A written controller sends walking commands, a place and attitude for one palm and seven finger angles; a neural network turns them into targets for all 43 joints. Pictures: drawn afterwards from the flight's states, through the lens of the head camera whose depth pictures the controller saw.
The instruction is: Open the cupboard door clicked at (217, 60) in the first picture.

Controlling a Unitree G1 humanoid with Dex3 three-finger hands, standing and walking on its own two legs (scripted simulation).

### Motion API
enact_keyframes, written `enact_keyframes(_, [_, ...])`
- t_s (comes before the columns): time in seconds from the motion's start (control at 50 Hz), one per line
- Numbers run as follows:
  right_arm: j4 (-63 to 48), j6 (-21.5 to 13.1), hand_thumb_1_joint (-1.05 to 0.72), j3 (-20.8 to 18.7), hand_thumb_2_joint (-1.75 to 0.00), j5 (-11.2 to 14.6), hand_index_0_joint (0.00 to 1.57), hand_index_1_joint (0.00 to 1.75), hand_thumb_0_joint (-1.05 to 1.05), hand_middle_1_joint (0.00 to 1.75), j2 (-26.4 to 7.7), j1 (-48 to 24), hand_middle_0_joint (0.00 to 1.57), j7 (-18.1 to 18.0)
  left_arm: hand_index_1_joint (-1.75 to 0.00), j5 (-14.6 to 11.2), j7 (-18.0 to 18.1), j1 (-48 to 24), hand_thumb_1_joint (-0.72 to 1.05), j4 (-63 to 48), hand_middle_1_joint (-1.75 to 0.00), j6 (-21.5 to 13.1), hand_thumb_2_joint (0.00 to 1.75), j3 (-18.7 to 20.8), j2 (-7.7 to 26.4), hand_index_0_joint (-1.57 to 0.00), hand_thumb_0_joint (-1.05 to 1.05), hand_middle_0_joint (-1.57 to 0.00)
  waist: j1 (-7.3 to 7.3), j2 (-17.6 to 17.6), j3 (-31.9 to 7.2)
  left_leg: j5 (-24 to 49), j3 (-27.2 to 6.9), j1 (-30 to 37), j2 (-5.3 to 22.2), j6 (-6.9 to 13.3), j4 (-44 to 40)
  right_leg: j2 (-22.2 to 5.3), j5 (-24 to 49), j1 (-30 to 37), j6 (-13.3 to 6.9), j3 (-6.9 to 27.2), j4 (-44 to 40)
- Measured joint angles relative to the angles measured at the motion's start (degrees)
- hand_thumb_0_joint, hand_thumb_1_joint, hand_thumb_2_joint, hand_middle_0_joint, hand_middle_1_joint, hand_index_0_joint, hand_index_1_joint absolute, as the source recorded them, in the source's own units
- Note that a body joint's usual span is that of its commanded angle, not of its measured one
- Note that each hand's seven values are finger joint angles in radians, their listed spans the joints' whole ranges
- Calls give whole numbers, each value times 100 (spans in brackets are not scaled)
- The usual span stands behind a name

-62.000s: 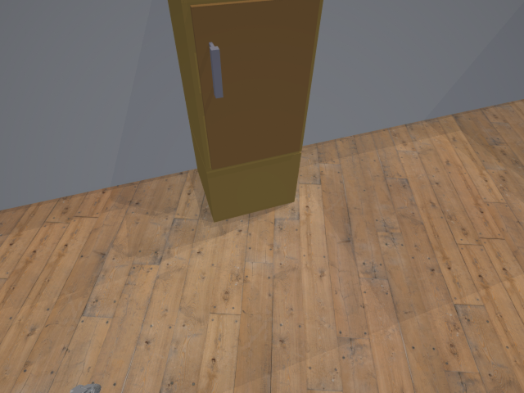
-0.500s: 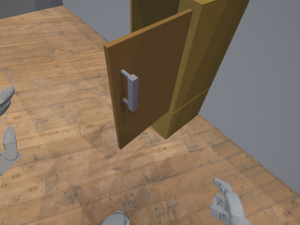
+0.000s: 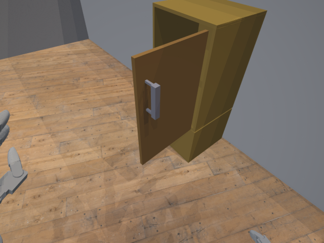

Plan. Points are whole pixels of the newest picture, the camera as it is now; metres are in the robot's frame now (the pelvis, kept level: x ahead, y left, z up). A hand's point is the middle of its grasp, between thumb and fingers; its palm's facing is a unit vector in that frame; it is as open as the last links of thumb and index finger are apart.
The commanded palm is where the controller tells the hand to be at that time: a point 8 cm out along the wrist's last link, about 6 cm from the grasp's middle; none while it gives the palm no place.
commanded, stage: stop stepping back and stand still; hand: left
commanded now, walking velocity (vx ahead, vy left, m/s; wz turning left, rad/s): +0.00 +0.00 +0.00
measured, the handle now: (151, 99) +0.61 +0.08 +0.03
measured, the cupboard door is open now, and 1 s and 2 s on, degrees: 94 94 94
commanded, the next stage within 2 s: let the arm hang, fingers relaxed in 0.44 s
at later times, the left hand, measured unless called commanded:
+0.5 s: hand (13, 182) +0.18 +0.28 +0.15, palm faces +0.43 -0.80 -0.42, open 7.4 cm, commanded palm +0.12 +0.31 +0.18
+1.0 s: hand out of the picture -0.05 +0.19 -0.17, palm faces +0.02 -0.98 -0.18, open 7.2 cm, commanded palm none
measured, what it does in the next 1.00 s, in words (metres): stands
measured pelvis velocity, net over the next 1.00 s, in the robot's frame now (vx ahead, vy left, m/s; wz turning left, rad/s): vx -0.01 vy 0.00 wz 0.02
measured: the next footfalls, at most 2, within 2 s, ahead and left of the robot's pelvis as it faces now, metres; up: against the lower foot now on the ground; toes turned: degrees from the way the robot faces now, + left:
none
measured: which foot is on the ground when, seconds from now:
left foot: down 0.00-1.00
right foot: down 0.00-1.00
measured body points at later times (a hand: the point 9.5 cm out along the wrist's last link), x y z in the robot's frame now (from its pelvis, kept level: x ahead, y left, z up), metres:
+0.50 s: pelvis -0.02 +0.02 +0.01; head -0.02 +0.03 +0.46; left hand +0.15 +0.32 +0.18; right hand +0.14 -0.22 -0.07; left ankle +0.04 +0.11 -0.73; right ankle -0.01 -0.10 -0.73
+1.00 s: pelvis -0.01 +0.00 +0.01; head +0.02 +0.02 +0.46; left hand -0.05 +0.24 -0.16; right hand -0.01 -0.27 -0.14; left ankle +0.05 +0.11 -0.73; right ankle -0.01 -0.10 -0.73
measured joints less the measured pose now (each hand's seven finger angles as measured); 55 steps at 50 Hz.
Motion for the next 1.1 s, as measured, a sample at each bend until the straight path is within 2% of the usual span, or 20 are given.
enact_keyframes(0.06, [53, -20, -90, 68, -90, -4, 21, 30, 2, 30, 70, -146, 20, -11, -30, -8, -15, -78, 89, 158, -30, 57, 90, 13, -83, -21, 1, -21, 65, -115, 128, 101, 139, 124, -82, 35, -189, -100, 157, 63, 60, 126, -143])
enact_keyframes(0.18, [-267, -239, -90, 195, -90, -46, 21, 30, 2, 30, 252, -296, 20, 16, -30, 83, -39, -24, 89, -34, -30, 56, 90, 35, 64, -21, 1, -21, 6, -258, 238, 408, 223, 173, -185, 91, -616, -181, 321, -47, 167, 250, -250])
enact_keyframes(0.24, [-356, -277, -90, 218, -90, -56, 21, 30, 2, 30, 287, -359, 20, 53, -30, 103, -55, 19, 89, -102, -30, -1, 90, 56, 116, -21, 1, -21, -20, -226, 241, 467, 191, 133, -193, 88, -651, -177, 391, -66, 130, 232, -304])
enact_keyframes(0.38, [-274, -184, -90, 143, -90, -61, 21, 30, 2, 30, 163, -434, 20, 99, -30, 45, -74, 102, 89, -28, -30, 11, 90, -12, 5, -21, 1, -21, 67, -33, 193, 363, 117, -34, -72, 66, -416, -47, 535, 3, 103, 174, -561])
enact_keyframes(0.46, [-210, -158, -90, 98, -90, -49, 21, 30, 2, 30, 96, -431, 20, 46, -30, 50, -58, -21, 89, 54, -30, 101, 90, -66, -72, -21, 1, -21, 104, -82, 242, 377, 143, 27, -122, 96, -499, -98, 507, 17, 139, 196, -549])
enact_keyframes(0.54, [-262, -190, -90, 103, -90, -50, 21, 30, 2, 30, 118, -400, 20, 8, -30, 70, -35, -57, 89, 22, -30, 120, 90, -26, -31, -21, 1, -21, 64, -181, 294, 461, 170, 115, -202, 112, -701, -178, 460, -7, 151, 220, -506])
enact_keyframes(0.56, [-140, -303, -90, 65, -90, -41, 21, 30, 2, 30, 69, -418, 20, 112, -30, 141, -118, -191, 89, 301, -30, 20, 90, -127, 17, -21, 1, -21, 52, -131, 242, 453, 135, 4, -213, 119, -632, -187, 436, -91, 143, 175, -451])
enact_keyframes(0.58, [48, -297, -90, 22, -90, -24, 21, 30, 1, 30, -29, -489, 20, 241, -30, 205, -275, -460, 89, 823, -30, 65, 90, -340, 64, -21, 1, -20, 75, -48, 200, 420, 100, -124, -232, 128, -506, -203, 389, -196, 144, 134, -338])
enact_keyframes(0.62, [467, -51, -90, -21, -90, -30, 21, 30, 1, 30, -239, -709, 20, 417, -30, 282, -559, -1043, 90, 2191, -30, 468, 90, -864, 56, -20, 0, -20, 114, 125, 134, 323, 83, -310, -265, 150, -257, -239, 258, -384, 151, 108, -62])
enact_keyframes(0.66, [800, 210, -90, -29, -90, -55, 21, 30, 1, 30, -366, -905, 20, 501, -30, 333, -737, -1484, 90, 3642, -30, 908, 90, -1328, -59, -20, 0, -20, 67, 207, 136, 236, 103, -385, -293, 167, -87, -271, 129, -497, 149, 122, 190])
enact_keyframes(0.72, [1085, 448, -90, -29, -90, -96, 21, 30, 1, 30, -411, -1009, 20, 557, -30, 355, -880, -1785, 91, 5441, -30, 1323, 90, -1846, -337, -20, 0, -19, -78, 126, 237, 180, 141, -359, -312, 161, -9, -297, 18, -537, 146, 160, 392])
enact_keyframes(0.8, [1402, 637, -90, -27, -90, -133, 21, 30, 1, 30, -376, -889, 20, 550, -30, 319, -945, -1760, 91, 7015, -30, 1481, 90, -2284, -811, -20, 1, -20, -179, -118, 451, 238, 139, -209, -285, 110, -159, -268, 59, -414, 100, 164, 285])
enact_keyframes(0.84, [1604, 708, -90, -24, -90, -132, 20, 30, 1, 30, -339, -762, 20, 530, -30, 295, -962, -1666, 91, 7550, -30, 1473, 90, -2399, -1024, -20, 1, -20, -164, -226, 541, 289, 110, -139, -264, 85, -271, -243, 117, -328, 75, 139, 148])
enact_keyframes(0.88, [1828, 762, -90, -23, -90, -127, 20, 30, 1, 30, -271, -615, 20, 499, -30, 273, -881, -1568, 94, 7974, -30, 1445, 89, -2340, -1085, -21, 1, -20, -111, -309, 607, 335, 63, -89, -239, 56, -371, -212, 178, -246, 45, 96, -1])
enact_keyframes(0.98, [2308, 837, -91, -36, -90, -106, 20, 30, 1, 30, -109, -323, 20, 431, -30, 229, -896, -1304, 95, 8680, -30, 1356, 89, -2260, -982, -21, 1, -20, 20, -311, 690, 391, -26, 31, -199, 9, -544, -158, 283, -50, -1, 17, -303])
enact_keyframes(1.1, [2548, 844, -90, -46, -90, -84, 20, 30, 1, 30, 59, -251, 20, 388, -30, 204, -837, -1170, 93, 9069, -30, 1316, 90, -2195, -841, -20, 1, -20, 57, -159, 690, 386, -39, 178, -195, -3, -647, -149, 294, 113, -12, 9, -440])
